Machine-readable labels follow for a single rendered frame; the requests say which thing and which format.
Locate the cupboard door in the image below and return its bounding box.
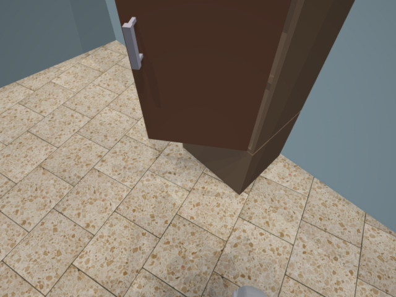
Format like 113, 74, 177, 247
115, 0, 291, 151

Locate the handle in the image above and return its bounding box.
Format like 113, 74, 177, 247
122, 17, 143, 70

